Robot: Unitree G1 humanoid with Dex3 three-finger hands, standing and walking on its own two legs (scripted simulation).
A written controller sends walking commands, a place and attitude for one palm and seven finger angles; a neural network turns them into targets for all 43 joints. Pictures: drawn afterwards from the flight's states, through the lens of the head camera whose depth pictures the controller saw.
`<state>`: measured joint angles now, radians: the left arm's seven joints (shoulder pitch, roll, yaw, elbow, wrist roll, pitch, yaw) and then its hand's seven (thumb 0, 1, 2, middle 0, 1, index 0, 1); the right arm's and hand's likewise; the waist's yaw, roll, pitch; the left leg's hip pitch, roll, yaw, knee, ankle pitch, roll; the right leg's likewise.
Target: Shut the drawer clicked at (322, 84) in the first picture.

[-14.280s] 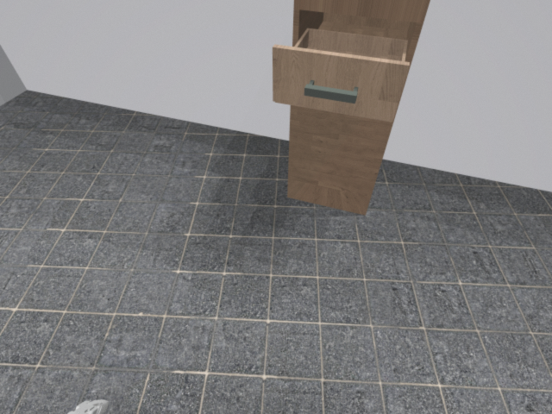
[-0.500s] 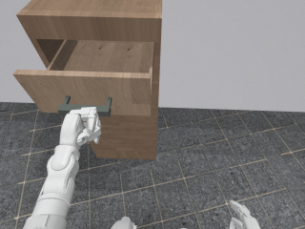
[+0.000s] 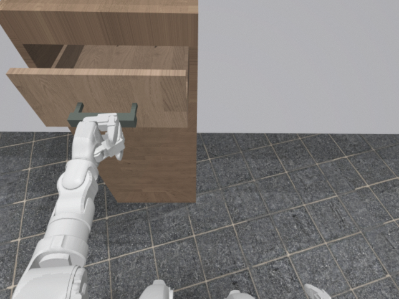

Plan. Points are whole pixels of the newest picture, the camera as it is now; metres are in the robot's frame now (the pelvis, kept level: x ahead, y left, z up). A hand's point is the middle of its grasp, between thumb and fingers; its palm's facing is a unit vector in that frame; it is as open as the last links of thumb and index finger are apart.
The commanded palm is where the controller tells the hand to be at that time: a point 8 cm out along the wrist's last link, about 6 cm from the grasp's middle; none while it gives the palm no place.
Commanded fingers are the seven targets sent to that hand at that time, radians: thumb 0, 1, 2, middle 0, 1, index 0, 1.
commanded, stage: push the drawer shut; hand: left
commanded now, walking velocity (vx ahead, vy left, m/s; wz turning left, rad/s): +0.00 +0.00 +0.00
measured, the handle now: (105, 113) +0.49 +0.20 +0.08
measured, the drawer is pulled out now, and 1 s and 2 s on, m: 0.10 0.00 0.00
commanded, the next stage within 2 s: pull the fist back off the drawer in 1.24 s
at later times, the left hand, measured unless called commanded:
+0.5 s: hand (123, 120) +0.47 +0.16 +0.08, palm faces -0.02 -1.00 -0.02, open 3.2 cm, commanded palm +0.45 +0.22 +0.08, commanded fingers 0.00 0.90 0.90 -1.40 -1.60 -1.40 -1.60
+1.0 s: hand (128, 105) +0.51 +0.16 +0.08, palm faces +0.00 -1.00 -0.03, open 3.3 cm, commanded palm +0.51 +0.20 +0.08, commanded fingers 0.00 0.90 0.90 -1.40 -1.60 -1.40 -1.60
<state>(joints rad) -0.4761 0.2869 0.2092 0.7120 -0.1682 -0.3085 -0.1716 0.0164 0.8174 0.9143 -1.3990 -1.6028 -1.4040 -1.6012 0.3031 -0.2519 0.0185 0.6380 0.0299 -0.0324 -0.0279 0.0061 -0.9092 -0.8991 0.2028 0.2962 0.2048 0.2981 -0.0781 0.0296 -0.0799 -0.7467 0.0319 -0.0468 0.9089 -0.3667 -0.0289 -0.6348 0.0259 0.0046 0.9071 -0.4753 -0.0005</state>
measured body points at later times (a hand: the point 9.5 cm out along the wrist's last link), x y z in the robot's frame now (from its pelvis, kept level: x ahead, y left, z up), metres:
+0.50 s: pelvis -0.01 +0.01 -0.01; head +0.08 +0.01 +0.43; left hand +0.46 +0.21 +0.08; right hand +0.03 -0.25 -0.13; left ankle +0.05 +0.14 -0.69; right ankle -0.02 -0.12 -0.69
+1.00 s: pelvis -0.01 +0.01 -0.02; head +0.10 +0.02 +0.41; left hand +0.50 +0.21 +0.08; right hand -0.02 -0.25 -0.14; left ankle +0.05 +0.14 -0.69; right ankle -0.02 -0.12 -0.69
